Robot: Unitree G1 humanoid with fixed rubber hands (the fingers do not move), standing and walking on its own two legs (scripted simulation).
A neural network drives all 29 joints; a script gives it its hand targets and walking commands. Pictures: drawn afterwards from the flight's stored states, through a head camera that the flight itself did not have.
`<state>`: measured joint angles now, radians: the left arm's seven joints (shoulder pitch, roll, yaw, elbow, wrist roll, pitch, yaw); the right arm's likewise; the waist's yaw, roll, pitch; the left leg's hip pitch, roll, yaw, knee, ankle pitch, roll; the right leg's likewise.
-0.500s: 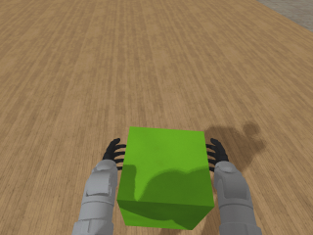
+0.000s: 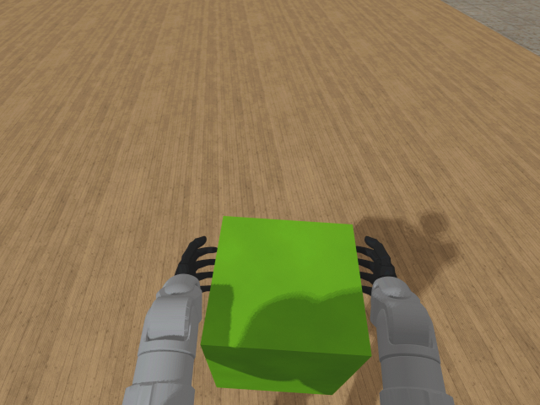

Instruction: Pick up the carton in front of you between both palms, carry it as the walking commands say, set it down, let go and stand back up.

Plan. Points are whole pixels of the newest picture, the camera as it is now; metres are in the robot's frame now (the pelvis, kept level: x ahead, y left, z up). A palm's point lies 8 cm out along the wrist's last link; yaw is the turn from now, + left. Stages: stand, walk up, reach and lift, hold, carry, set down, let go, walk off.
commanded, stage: carry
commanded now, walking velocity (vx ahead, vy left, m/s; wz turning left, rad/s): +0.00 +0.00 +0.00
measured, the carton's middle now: (280, 310) +0.29 +0.00 -0.05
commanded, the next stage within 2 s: hold in 0.76 s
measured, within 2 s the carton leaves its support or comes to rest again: neither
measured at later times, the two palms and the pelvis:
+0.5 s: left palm (179, 289) +0.27 +0.16 +0.04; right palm (377, 290) +0.28 -0.14 +0.04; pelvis -0.01 +0.01 +0.00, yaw +0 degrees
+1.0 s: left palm (156, 313) +0.23 +0.18 +0.04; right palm (359, 288) +0.28 -0.11 +0.05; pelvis -0.02 +0.00 +0.01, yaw +7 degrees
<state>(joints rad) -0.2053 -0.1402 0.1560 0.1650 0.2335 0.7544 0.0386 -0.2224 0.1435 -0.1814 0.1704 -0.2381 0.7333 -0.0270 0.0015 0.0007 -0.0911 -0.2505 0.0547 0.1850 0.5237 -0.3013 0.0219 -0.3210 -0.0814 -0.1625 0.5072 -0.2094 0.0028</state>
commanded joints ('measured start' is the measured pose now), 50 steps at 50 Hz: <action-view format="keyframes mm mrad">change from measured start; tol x4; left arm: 1 -531 -889 -571 -117 -271 -58 -236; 38 -535 -896 -568 -113 -270 -57 -236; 39 -455 -928 -550 -99 -266 -57 -246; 43 -435 -890 -493 -93 -199 -88 -220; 50 -579 -940 -552 -76 -253 -84 -255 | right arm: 1 -445 908 569 -51 252 -28 232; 38 -448 910 560 -46 249 -28 233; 39 -351 937 547 -84 234 -23 243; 40 -386 905 538 -112 228 -36 248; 46 -449 912 563 -69 250 -58 273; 50 -448 931 503 -5 212 -59 266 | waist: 1 -1 2 -274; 38 0 5 -271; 39 -17 56 -144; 42 22 43 -214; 50 -32 38 -143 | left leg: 1 53 116 -109 -89 214 1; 38 32 116 -119 -96 210 14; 39 110 -93 -295 -155 465 13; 41 283 -94 -300 -131 561 1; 44 359 -96 -294 -153 508 -6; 45 374 -100 -287 -169 429 -8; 50 310 -95 -290 -181 259 -22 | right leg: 1 135 -90 94 -47 188 -12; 38 117 -88 90 -41 154 0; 39 302 207 203 -58 279 -37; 41 232 186 237 -91 320 -29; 50 191 188 232 -138 85 -30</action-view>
